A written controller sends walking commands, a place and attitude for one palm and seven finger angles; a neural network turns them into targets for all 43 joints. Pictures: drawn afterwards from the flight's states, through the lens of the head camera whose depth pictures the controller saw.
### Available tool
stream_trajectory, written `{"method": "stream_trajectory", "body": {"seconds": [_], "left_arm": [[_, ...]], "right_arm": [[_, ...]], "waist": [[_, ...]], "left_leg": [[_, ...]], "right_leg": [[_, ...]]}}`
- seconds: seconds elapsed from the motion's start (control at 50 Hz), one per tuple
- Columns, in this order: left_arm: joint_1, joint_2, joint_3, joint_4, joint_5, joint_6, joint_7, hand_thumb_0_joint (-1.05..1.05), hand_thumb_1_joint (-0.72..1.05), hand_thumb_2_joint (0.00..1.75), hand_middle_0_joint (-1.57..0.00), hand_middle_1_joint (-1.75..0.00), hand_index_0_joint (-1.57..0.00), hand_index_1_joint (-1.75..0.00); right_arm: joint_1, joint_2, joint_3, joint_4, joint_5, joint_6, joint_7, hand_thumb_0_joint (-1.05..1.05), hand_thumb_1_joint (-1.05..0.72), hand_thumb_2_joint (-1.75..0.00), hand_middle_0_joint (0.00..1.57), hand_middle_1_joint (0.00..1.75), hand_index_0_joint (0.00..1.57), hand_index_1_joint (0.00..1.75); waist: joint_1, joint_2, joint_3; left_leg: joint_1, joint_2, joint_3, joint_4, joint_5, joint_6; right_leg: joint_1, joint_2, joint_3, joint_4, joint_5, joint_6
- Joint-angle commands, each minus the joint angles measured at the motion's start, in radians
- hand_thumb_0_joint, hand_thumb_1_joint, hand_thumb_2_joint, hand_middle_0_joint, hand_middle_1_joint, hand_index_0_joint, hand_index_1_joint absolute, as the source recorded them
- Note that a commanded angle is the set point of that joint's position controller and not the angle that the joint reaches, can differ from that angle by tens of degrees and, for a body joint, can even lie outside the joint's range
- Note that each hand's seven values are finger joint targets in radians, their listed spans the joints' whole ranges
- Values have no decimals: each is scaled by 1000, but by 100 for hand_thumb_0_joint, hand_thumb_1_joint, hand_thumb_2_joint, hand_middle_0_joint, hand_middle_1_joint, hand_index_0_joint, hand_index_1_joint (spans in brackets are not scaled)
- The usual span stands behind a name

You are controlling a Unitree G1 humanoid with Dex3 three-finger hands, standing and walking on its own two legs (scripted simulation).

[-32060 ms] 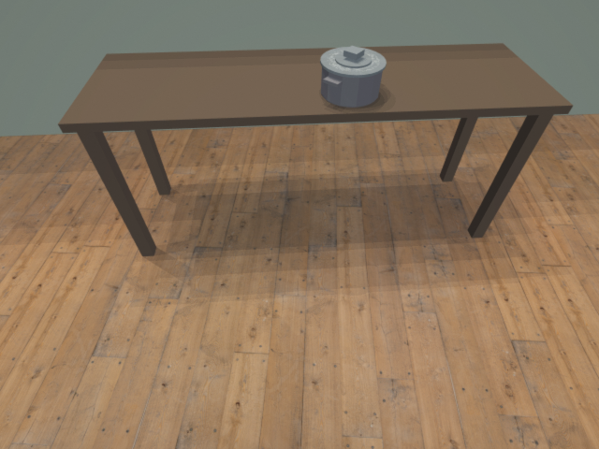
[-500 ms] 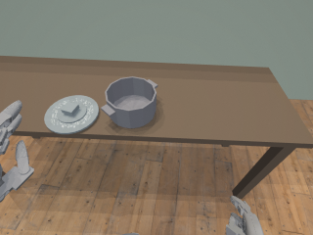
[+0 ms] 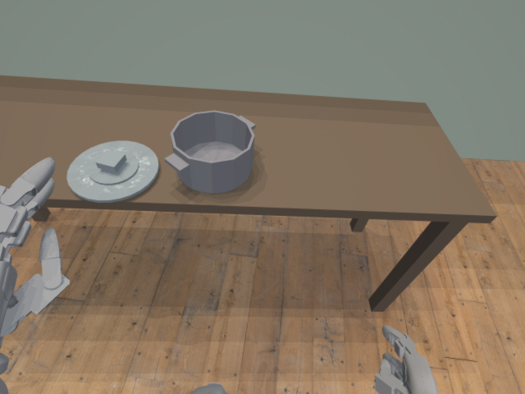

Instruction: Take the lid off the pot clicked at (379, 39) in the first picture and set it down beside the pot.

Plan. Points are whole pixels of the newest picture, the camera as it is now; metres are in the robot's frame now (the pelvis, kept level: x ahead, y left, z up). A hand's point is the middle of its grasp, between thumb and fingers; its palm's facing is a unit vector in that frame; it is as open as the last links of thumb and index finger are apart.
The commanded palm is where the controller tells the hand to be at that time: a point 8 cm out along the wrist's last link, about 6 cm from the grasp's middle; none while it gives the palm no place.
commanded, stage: step back with the hand held close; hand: left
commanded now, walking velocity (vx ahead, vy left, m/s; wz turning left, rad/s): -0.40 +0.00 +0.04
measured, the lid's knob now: (111, 161) +0.59 +0.38 -0.05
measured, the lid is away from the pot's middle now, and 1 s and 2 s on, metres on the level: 0.23 0.23 0.23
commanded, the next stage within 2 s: stop stepping back and stand still in 0.24 s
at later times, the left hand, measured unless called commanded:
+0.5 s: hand out of the picture +0.08 +0.27 +0.16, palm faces +0.33 -0.88 -0.33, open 7.4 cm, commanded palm +0.02 +0.31 +0.19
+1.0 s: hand out of the picture +0.03 +0.33 +0.15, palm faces +0.38 -0.86 -0.34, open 7.4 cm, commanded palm -0.03 +0.36 +0.19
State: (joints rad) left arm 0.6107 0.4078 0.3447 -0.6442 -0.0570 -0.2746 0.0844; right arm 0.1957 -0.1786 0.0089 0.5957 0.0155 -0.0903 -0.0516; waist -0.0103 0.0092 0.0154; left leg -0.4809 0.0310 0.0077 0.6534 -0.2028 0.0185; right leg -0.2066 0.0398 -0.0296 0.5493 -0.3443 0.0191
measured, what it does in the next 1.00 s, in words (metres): walks backwards: left foot, then right foot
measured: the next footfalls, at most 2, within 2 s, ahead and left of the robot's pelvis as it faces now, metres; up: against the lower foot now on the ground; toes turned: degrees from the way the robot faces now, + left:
left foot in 0.52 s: -0.10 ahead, +0.17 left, +0.00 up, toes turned +3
right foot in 0.74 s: -0.10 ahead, -0.05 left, +0.00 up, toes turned -2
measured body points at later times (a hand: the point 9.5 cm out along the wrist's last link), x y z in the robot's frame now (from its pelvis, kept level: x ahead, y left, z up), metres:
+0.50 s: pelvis -0.11 +0.03 +0.00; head -0.13 +0.08 +0.44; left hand +0.05 +0.31 +0.18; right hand +0.04 -0.22 -0.06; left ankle -0.14 +0.15 -0.70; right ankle -0.09 -0.12 -0.72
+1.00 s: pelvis -0.16 +0.08 +0.00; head -0.16 +0.12 +0.45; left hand +0.00 +0.37 +0.17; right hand +0.00 -0.17 -0.06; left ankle -0.14 +0.17 -0.73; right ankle -0.14 -0.04 -0.72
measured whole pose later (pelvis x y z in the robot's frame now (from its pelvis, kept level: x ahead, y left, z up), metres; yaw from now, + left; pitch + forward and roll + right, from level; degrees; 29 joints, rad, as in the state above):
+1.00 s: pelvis -0.16 +0.08 +0.00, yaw +2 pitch -1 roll -2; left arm 0.61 0.35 0.35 -0.58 -0.05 -0.17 0.13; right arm 0.25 -0.21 0.00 0.61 0.01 -0.08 -0.07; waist -0.02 -0.05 0.00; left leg -0.32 0.02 0.03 0.66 -0.34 0.05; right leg -0.32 0.01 -0.05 0.69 -0.40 -0.02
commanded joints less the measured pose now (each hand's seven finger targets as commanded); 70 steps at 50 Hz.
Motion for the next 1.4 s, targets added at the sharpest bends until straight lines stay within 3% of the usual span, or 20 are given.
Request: {"method": "stream_trajectory", "body": {"seconds": [0.0,0.08,0.22,0.26,0.3,0.32,0.34,0.48,0.56,0.7,0.8,0.92,0.96,0.98,1.1,1.12,1.14,1.28,1.32,1.38], "left_arm": [[-37,167,156,-217,-24,-53,30,0,90,90,-20,-30,-20,-30],[-27,165,171,-218,-26,-49,32,0,90,90,-20,-30,-20,-30],[91,152,149,-233,-27,-33,31,0,90,90,-20,-30,-20,-30],[38,184,152,-233,-17,-45,29,0,90,90,-20,-30,-20,-30],[-39,199,132,-233,-15,-50,32,0,90,90,-20,-30,-20,-30],[-347,-72,-259,651,78,173,-56,0,90,90,-20,-30,-20,-30],[-297,251,163,-337,3,30,-5,0,90,90,-20,-30,-20,-30],[-44,150,135,-238,-5,-7,61,0,90,90,-20,-30,-20,-30],[-80,180,143,-391,-18,-23,48,0,90,90,-20,-30,-20,-30],[28,163,162,-124,2,25,54,0,90,90,-20,-30,-20,-30],[-23,146,145,-17,-9,32,44,0,90,90,-20,-30,-20,-30],[-135,132,85,-248,3,11,58,0,90,90,-20,-30,-20,-30],[-101,140,88,-320,15,0,79,0,90,90,-20,-30,-20,-30],[-102,176,109,-356,25,7,79,0,90,90,-20,-30,-20,-30],[50,141,130,-241,8,50,91,0,90,90,-20,-30,-20,-30],[-108,-99,-281,628,96,189,-20,0,90,90,-20,-30,-20,-30],[-113,-102,-239,687,130,265,-56,0,90,90,-20,-30,-20,-30],[-325,-85,-264,973,89,283,-72,0,90,90,-20,-30,-20,-30],[-268,-65,-269,1124,81,275,-66,0,90,90,-20,-30,-20,-30],[-285,28,-273,1276,81,262,-54,0,90,90,-20,-30,-20,-30]], "right_arm": [[-117,-144,-56,-191,2,-39,-20,0,-90,-90,20,30,20,30],[-64,-151,-69,-179,-33,-81,-11,0,-90,-90,20,30,20,30],[-41,-155,-85,-194,-20,-83,11,0,-90,-90,20,30,20,30],[-43,-146,-83,-183,-13,-75,5,0,-90,-90,20,30,20,30],[-71,-138,-100,-176,13,-79,-11,0,-90,-90,20,30,20,30],[-25,-261,-166,116,-28,-76,60,0,-90,-90,20,30,20,30],[-98,-124,-124,-213,49,-51,25,0,-90,-90,20,30,20,30],[-64,-120,-32,-177,16,-98,-27,0,-90,-90,20,30,20,30],[-42,-108,-59,-199,1,-142,-1,0,-90,-90,20,30,20,30],[-54,-149,-62,-162,11,-89,22,0,-90,-90,20,30,20,30],[-71,-143,-82,-142,16,-26,5,0,-90,-90,20,30,20,30],[-119,-132,-35,-168,-3,-56,-30,0,-90,-90,20,30,20,30],[-79,-139,-40,-174,-15,-87,-22,0,-90,-90,20,30,20,30],[-82,-129,-53,-166,-16,-97,-16,0,-90,-90,20,30,20,30],[-46,-127,-37,-133,-6,-112,12,0,-90,-90,20,30,20,30],[-96,-270,-132,58,-6,-134,67,0,-90,-90,20,30,20,30],[29,-262,-143,96,-24,-60,52,0,-90,-90,20,30,20,30],[68,-241,-96,92,-53,49,26,0,-90,-90,20,30,20,30],[-17,-208,-77,99,-40,62,28,0,-90,-90,20,30,20,30],[-15,-113,-67,127,-17,79,37,0,-90,-90,20,30,20,30]], "waist": [[-4,77,-79],[4,273,-109],[23,190,-213],[8,53,-185],[1,-271,-121],[-80,-175,-70],[7,-331,-75],[-22,202,34],[-36,335,-89],[-13,67,-72],[-11,-273,-10],[-36,126,21],[-13,407,3],[4,237,-53],[0,202,-36],[-60,129,-35],[-41,26,-85],[-31,6,-102],[29,3,-152],[26,-125,-108]], "left_leg": [[170,102,-139,-154,233,21],[72,283,-374,-482,-164,107],[118,149,-146,-371,-227,13],[163,64,-58,-144,-281,-31],[257,-89,-8,477,-285,-73],[101,37,-116,703,-301,-47],[251,-70,-102,829,-324,-50],[120,32,-20,-392,-159,14],[285,222,-373,-350,193,126],[91,121,-129,-184,-158,62],[-60,-23,-33,429,-301,15],[293,18,-31,-271,-233,33],[267,288,-522,-503,-442,160],[271,250,-377,-448,-219,168],[294,188,-194,-334,233,66],[297,141,-169,-165,448,46],[280,152,-135,-127,447,34],[391,262,-367,-157,775,196],[267,149,-221,-87,619,102],[28,-53,-15,180,-290,-19]], "right_leg": [[-149,-105,36,-25,342,-34],[-88,21,61,308,-240,-23],[84,29,-29,-89,-8,-39],[-23,-83,25,-226,32,-76],[-444,-400,293,-406,-207,-208],[-483,-473,134,-308,46,-201],[-617,-389,243,-348,-129,-213],[-109,-129,44,70,46,-55],[-278,-20,32,356,-220,16],[110,-10,-14,-124,15,-35],[-91,-326,464,-379,-389,-212],[-258,-148,73,-57,-254,-105],[-329,8,38,361,-182,-36],[-249,0,59,421,-142,-30],[-101,-18,-18,4,-28,-15],[-158,-73,-9,36,195,-23],[-120,-97,2,46,203,-31],[-264,-45,75,239,-120,-14],[16,-65,88,-2,181,-15],[158,-338,380,-170,635,-154]]}}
